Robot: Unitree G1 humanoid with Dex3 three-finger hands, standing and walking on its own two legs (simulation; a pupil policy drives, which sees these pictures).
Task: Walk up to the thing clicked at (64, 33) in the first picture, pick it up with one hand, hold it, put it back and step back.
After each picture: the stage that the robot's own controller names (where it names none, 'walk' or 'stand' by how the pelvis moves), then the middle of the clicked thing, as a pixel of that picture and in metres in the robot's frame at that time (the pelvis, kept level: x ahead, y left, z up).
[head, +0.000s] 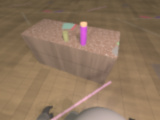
stand; (65, 36) +0.88 +0.35 -0.05
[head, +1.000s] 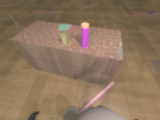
walk; (64, 39) +0.77 +0.31 -0.03
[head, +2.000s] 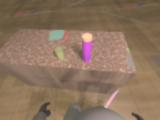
stand; (60, 53) +0.51 +0.30 -0.02
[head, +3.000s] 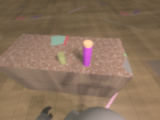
stand; (62, 58) +0.51 +0.29 -0.05
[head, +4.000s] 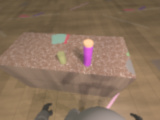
stand; (62, 57) +0.50 +0.28 -0.05
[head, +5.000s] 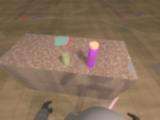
stand; (66, 59) +0.51 +0.25 -0.05
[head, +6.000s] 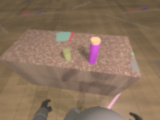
stand; (67, 55) +0.53 +0.24 -0.04
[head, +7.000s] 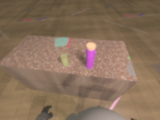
stand; (64, 60) +0.51 +0.26 -0.05
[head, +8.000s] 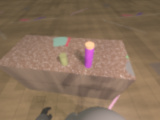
stand; (63, 59) +0.51 +0.27 -0.05
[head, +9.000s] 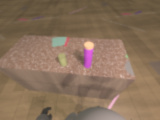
stand; (62, 59) +0.50 +0.28 -0.05
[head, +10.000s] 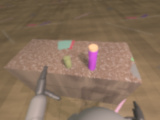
rise first; (67, 62) +0.49 +0.27 -0.05
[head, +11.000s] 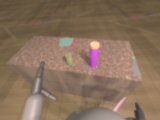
go down; (69, 59) +0.52 +0.27 -0.05
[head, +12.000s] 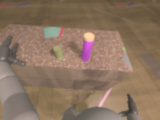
go down; (58, 53) +0.52 +0.25 -0.03
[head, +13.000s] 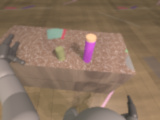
go down; (60, 53) +0.52 +0.25 -0.02
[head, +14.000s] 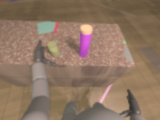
close in; (53, 49) +0.51 +0.27 +0.02
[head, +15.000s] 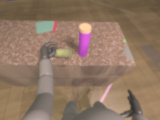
close; (63, 53) +0.49 +0.19 +0.01
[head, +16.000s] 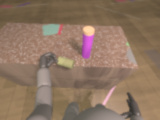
lift; (66, 62) +0.42 +0.19 -0.01
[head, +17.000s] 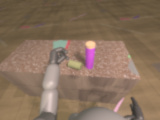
lift; (75, 64) +0.48 +0.16 -0.03
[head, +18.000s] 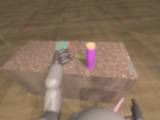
lift; (81, 56) +0.62 +0.13 -0.05
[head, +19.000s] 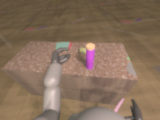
hold; (85, 51) +0.73 +0.10 -0.05
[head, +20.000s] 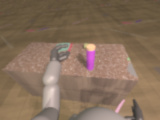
stand; (89, 46) +0.85 +0.07 -0.06
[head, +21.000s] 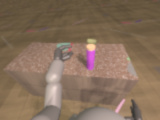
stand; (92, 41) +0.97 +0.04 -0.06
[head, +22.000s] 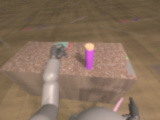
crouch; (76, 66) +1.02 +0.30 -0.69
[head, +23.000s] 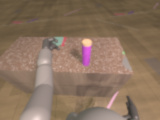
lower; (67, 52) +1.32 +0.47 -0.73
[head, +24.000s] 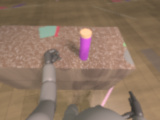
lower; (57, 34) +1.59 +0.63 -0.69
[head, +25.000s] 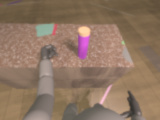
lower; (52, 24) +1.89 +0.78 -0.69
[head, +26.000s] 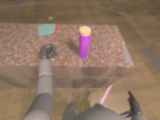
lower; (50, 18) +2.19 +0.90 -0.69
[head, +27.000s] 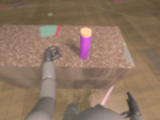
loosen; (50, 14) +2.46 +1.04 -0.69
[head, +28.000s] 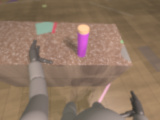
withdraw; (44, 6) +2.75 +1.17 -0.69
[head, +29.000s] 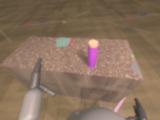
sink last; (64, 22) +3.02 +1.24 -0.71
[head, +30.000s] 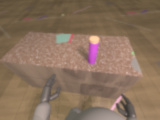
stand; (62, 15) +3.31 +1.36 -0.71
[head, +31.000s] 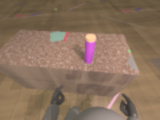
stand; (55, 9) +3.54 +1.54 -0.69
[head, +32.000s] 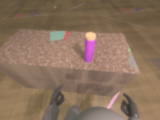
stand; (54, 7) +3.80 +1.66 -0.68
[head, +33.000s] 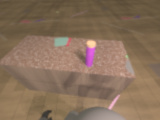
stand; (57, 12) +4.09 +1.71 -0.74
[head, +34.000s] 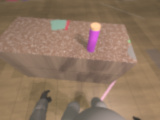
walk; out of the picture +4.39 +1.82 -0.72
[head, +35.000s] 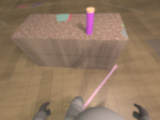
walk; out of the picture +4.81 +2.17 -0.72
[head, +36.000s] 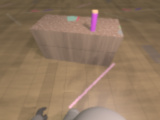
stand; out of the picture +5.46 +1.90 -0.73
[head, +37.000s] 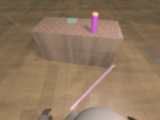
stand; out of the picture +5.65 +2.07 -0.75
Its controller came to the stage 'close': yes
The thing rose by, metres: 0.01
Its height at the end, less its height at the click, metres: -0.70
